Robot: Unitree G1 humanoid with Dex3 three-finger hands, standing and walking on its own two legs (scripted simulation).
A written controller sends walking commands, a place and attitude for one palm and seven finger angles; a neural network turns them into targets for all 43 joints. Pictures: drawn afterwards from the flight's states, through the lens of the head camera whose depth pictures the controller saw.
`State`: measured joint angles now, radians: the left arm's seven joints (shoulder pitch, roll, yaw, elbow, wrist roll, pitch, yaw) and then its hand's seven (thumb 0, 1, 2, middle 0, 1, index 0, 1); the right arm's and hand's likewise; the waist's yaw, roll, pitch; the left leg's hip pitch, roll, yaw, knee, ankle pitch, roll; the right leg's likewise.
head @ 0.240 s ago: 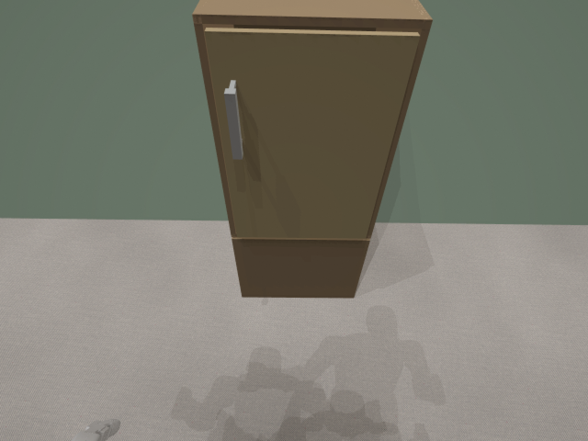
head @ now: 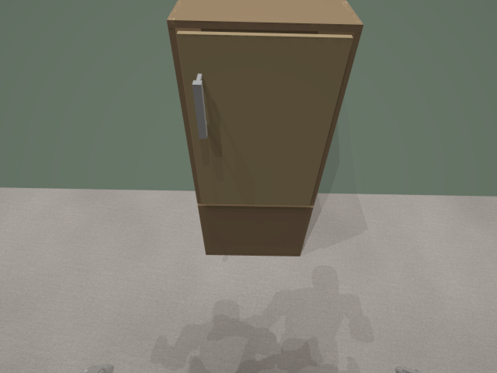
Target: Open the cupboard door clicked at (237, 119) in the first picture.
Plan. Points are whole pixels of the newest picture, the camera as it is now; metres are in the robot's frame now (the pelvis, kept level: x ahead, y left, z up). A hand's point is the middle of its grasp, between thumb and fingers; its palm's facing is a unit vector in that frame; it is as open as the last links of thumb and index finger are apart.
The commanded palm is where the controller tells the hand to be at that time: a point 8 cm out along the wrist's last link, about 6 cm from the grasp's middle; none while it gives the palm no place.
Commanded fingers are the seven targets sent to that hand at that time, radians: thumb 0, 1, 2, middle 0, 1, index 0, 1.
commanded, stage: stand and wait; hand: left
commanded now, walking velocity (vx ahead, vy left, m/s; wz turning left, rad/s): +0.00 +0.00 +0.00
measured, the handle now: (201, 107) +0.71 +0.17 +0.05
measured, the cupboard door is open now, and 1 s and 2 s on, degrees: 0 0 0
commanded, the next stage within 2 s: look at it before walking up in 0.78 s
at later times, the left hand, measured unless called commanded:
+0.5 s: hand out of the picture +0.06 +0.23 -0.15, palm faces -0.03 -0.94 -0.34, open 7.4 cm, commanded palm none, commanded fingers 0.00 0.90 0.90 -0.20 -0.30 -0.20 -0.30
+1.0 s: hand out of the picture +0.07 +0.22 -0.15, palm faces -0.03 -0.94 -0.33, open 7.4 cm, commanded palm none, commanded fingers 0.00 0.90 0.90 -0.20 -0.30 -0.20 -0.30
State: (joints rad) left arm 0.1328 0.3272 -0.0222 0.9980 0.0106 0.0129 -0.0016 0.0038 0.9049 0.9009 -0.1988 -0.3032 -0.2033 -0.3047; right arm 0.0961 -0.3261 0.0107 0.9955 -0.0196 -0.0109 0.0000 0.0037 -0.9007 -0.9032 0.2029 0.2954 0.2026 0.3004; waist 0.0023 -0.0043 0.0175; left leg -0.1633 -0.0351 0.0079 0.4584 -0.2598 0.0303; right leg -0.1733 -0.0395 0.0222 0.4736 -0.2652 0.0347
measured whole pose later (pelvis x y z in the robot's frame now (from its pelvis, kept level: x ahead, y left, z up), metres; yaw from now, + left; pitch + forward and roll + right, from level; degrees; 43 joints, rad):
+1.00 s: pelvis -0.01 -0.02 +0.01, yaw +0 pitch -2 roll +0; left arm 0.13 0.33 -0.01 1.08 0.01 0.00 0.00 0.00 0.91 0.90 -0.20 -0.30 -0.20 -0.30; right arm 0.12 -0.33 0.01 1.11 -0.01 -0.01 0.00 0.00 -0.90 -0.90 0.20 0.30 0.20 0.30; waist -0.01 0.00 0.03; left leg -0.13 0.00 0.00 0.37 -0.20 0.00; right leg -0.15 -0.01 0.01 0.38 -0.21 0.01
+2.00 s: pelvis +0.08 -0.01 -0.01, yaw +2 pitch +0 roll -1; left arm 0.41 0.16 0.02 1.13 0.03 -0.04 0.02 0.00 0.91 0.90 -0.20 -0.30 -0.20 -0.30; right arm 0.31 -0.17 -0.01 1.14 -0.01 0.00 -0.01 0.01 -0.90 -0.90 0.20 0.29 0.20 0.30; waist 0.03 0.00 0.04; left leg -0.33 0.03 0.06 0.85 -0.54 0.02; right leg -0.08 0.00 -0.04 0.49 -0.40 0.00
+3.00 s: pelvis +0.11 +0.01 -0.01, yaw +1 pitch -2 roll +0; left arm 0.26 0.21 0.06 1.03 0.02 0.07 0.03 0.00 0.91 0.90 -0.20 -0.30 -0.20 -0.30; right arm 0.26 -0.17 -0.04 1.01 -0.02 0.02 -0.01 0.00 -0.91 -0.90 0.20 0.29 0.20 0.30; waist 0.02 -0.05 0.02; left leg -0.19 0.01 0.05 0.54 -0.31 0.02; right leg -0.40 -0.07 -0.04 0.60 -0.29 0.02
